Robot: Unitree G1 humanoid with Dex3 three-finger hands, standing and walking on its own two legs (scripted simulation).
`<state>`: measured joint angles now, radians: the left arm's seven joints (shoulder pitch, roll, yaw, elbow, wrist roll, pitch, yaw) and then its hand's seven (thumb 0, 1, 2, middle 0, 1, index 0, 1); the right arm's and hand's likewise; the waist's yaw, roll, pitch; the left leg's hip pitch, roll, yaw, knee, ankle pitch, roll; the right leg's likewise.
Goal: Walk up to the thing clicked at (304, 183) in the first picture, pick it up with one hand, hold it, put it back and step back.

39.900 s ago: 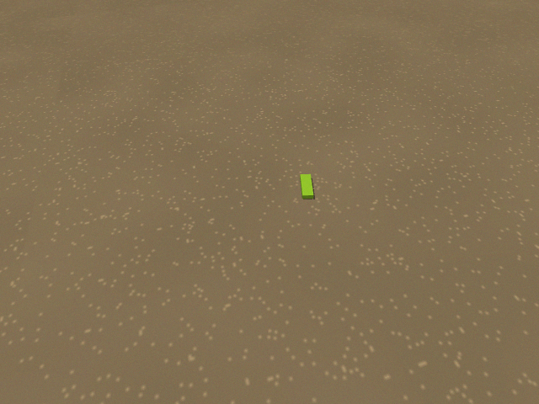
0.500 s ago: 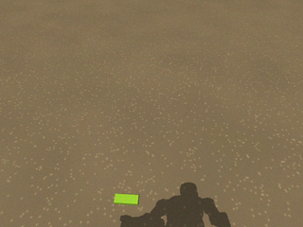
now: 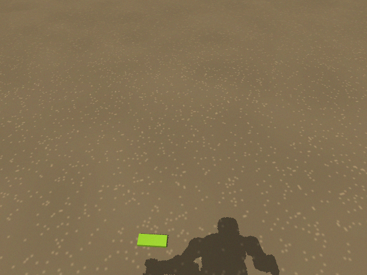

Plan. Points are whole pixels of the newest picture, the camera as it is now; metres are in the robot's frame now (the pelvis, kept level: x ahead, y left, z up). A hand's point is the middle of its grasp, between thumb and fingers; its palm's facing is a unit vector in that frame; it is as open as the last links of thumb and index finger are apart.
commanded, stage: stand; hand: left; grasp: from above
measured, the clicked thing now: (152, 240) +0.43 +0.20 -0.77
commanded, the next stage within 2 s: step back in 0.30 s
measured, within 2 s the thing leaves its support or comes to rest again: neither
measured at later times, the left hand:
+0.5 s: hand out of the picture +0.08 +0.28 -0.17, palm faces -0.02 -0.93 -0.38, open 7.4 cm
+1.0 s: hand out of the picture +0.01 +0.29 -0.18, palm faces -0.15 -0.91 -0.38, open 7.4 cm
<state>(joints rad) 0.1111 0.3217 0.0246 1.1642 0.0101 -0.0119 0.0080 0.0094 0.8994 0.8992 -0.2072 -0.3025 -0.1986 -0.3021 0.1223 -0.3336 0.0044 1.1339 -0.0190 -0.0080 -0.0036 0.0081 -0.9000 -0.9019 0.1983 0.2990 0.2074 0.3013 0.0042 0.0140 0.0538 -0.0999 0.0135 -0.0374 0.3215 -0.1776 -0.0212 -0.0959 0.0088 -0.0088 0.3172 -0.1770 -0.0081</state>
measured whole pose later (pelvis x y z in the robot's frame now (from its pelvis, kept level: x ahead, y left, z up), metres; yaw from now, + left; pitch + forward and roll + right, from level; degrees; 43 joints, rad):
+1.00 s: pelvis -0.12 +0.03 -0.03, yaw -7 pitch -2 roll +0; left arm 0.14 0.39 0.07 0.86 0.02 0.05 0.01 0.01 0.90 0.90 -0.21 -0.30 -0.20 -0.30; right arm 0.14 -0.36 -0.04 0.83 -0.03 0.03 0.00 0.01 -0.90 -0.90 0.20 0.30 0.21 0.30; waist -0.01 -0.02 0.21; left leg -0.37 0.03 0.06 0.65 -0.25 0.03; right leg -0.31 0.05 0.08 0.81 -0.47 0.00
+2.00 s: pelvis -0.42 +0.00 -0.02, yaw -4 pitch -1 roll +1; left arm 0.20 0.35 0.06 0.83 0.04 0.03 0.02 0.01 0.90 0.90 -0.21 -0.30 -0.20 -0.30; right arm 0.18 -0.42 -0.05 0.85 -0.01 0.07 -0.02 0.01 -0.90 -0.90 0.20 0.30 0.21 0.30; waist 0.02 0.03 0.15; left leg -0.45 -0.11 -0.12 1.09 -0.50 -0.03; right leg -0.32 -0.02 0.03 0.63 -0.28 -0.01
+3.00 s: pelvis -0.64 +0.00 -0.02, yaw -1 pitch -2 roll +1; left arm 0.24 0.41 0.07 0.99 0.02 -0.01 -0.02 0.01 0.90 0.90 -0.21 -0.30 -0.20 -0.30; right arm 0.25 -0.36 -0.04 0.97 -0.05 -0.01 0.03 0.01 -0.90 -0.90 0.20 0.30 0.21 0.30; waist 0.00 -0.03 0.05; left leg -0.20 0.01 -0.02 0.57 -0.33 -0.01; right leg -0.31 -0.02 0.00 0.66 -0.40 -0.02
